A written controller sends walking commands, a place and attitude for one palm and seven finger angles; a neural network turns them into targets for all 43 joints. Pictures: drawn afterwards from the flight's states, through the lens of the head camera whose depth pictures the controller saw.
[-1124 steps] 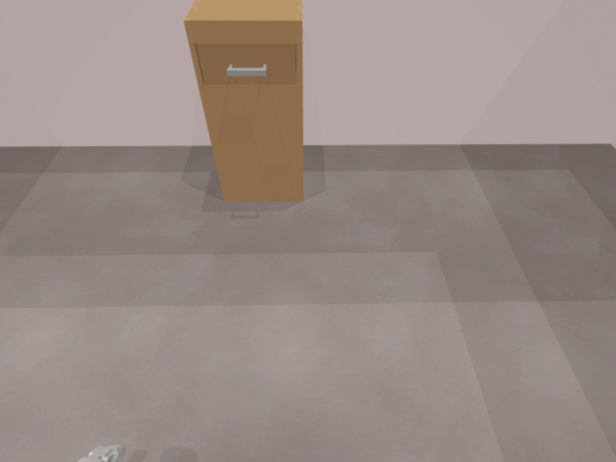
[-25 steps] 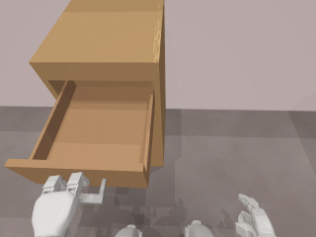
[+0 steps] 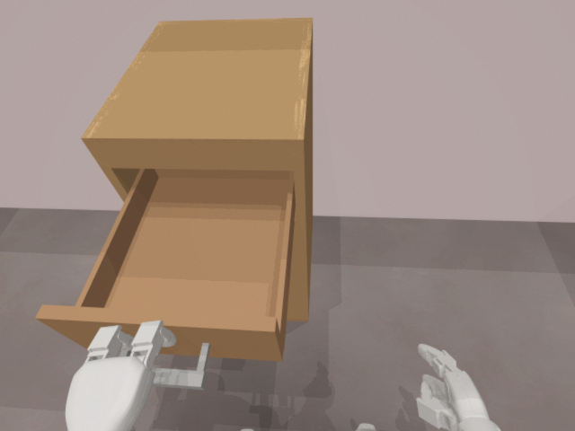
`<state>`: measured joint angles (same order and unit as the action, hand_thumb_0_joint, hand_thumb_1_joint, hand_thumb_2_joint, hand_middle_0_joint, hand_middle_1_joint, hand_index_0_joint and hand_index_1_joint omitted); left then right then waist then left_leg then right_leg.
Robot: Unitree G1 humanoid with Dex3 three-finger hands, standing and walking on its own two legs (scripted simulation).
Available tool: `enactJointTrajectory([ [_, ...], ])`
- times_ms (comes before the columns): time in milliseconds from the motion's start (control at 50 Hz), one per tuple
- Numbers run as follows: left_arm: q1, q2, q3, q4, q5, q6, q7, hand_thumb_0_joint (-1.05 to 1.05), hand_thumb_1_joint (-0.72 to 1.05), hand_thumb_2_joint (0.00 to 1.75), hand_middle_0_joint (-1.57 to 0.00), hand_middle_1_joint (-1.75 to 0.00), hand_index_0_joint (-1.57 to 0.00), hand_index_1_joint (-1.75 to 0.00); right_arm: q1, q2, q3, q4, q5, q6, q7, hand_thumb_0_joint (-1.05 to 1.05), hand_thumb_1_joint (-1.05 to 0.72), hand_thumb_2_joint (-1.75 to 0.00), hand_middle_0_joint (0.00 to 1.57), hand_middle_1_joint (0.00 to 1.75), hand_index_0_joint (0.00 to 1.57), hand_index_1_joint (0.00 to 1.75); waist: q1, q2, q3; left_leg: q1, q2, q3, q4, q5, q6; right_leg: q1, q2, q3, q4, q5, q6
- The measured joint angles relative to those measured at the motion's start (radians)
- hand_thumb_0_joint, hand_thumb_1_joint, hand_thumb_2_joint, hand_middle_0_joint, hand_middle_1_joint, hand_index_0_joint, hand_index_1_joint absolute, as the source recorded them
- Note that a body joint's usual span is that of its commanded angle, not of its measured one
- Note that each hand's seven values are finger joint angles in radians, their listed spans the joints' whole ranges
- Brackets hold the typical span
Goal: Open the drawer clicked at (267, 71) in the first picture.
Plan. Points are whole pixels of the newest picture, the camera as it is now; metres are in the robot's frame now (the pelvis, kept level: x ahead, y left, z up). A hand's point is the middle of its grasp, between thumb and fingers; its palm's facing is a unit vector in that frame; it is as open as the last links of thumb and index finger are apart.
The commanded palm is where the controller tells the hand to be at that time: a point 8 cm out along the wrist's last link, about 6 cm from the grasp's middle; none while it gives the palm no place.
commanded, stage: lift the hand off the handle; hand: left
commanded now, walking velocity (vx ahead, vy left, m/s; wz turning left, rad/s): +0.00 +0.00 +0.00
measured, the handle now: (162, 362) +0.22 +0.21 -0.05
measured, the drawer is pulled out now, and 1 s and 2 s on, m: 0.29 0.29 0.29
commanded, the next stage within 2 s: draw the hand back to the body in 1.38 s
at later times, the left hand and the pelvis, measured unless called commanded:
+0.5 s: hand (125, 386) +0.17 +0.21 +0.03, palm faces +0.02 -0.12 -0.99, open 13.8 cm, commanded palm +0.15 +0.21 +0.09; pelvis +0.00 +0.00 +0.01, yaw +0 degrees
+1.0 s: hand (106, 373) +0.17 +0.22 +0.07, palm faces +0.03 -0.13 -0.99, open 13.8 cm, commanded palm +0.15 +0.21 +0.13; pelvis +0.01 +0.00 +0.03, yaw +0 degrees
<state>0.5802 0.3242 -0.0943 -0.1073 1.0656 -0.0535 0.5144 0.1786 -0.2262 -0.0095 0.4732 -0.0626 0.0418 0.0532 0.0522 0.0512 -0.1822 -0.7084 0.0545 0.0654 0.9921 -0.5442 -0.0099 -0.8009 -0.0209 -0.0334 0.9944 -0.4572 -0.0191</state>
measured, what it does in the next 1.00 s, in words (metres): stands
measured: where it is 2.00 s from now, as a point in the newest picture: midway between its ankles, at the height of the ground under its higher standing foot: outside the picture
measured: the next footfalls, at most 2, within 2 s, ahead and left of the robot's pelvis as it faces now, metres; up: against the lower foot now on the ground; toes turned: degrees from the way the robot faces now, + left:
none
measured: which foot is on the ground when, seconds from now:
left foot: down 0.00-1.00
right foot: down 0.00-1.00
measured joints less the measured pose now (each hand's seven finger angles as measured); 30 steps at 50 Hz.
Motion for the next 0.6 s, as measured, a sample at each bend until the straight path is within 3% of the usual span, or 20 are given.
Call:
enactJointTrajectory([
  [420, 0.023, 0.020, 0.002, -0.083, -0.023, 0.023, -0.045, 0.00, -0.49, 0.30, -0.32, -1.20, -0.32, -1.20, 0.018, -0.008, -0.006, 0.002, 0.014, 0.002, 0.006, 0.01, -0.91, -0.90, 0.20, 0.29, 0.20, 0.30, 0.007, 0.008, 0.018, 0.090, -0.002, 0.006, -0.069, 0.026, -0.002, 0.084, 0.002, 0.005, -0.058, 0.021, -0.001],
  [600, 0.029, 0.031, 0.029, -0.106, -0.055, 0.038, -0.081, 0.00, -0.49, 0.30, -0.32, -1.20, -0.32, -1.20, 0.017, -0.008, -0.006, 0.013, 0.022, 0.000, -0.002, 0.01, -0.91, -0.90, 0.20, 0.29, 0.20, 0.30, 0.008, 0.015, 0.029, 0.146, -0.002, 0.005, -0.120, 0.049, -0.005, 0.140, 0.005, 0.003, -0.106, 0.039, -0.003],
])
